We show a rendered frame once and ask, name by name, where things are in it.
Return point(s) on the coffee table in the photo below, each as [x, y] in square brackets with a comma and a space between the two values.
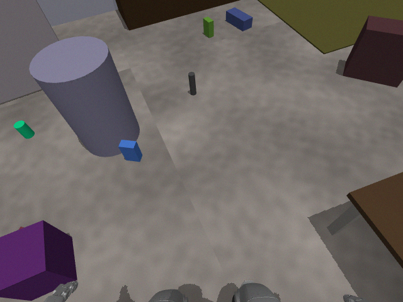
[381, 205]

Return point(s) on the left robot hand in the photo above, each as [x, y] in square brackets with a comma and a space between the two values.
[62, 292]

